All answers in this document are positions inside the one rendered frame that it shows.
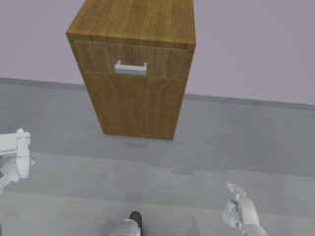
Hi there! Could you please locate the handle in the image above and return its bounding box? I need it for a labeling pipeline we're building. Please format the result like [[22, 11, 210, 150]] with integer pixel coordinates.
[[114, 60, 147, 76]]

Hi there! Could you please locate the right robot forearm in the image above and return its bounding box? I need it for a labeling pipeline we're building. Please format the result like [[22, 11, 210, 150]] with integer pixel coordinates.
[[241, 223, 267, 236]]

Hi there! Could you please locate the cabinet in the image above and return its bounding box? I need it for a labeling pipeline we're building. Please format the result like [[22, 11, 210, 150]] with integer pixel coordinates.
[[65, 0, 197, 141]]

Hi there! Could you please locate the drawer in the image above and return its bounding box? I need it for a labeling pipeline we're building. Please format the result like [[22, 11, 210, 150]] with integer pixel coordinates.
[[75, 40, 188, 81]]

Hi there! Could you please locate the left robot hand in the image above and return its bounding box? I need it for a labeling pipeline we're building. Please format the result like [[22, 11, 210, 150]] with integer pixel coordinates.
[[0, 128, 35, 194]]

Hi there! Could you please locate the left robot shin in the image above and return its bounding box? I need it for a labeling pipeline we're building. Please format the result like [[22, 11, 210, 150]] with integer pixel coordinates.
[[123, 219, 138, 225]]

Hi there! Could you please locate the robot left foot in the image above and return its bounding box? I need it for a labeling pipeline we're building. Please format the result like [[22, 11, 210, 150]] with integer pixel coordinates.
[[129, 211, 142, 234]]

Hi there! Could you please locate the right robot hand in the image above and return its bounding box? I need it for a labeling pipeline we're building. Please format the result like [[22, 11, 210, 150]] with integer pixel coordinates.
[[221, 181, 260, 231]]

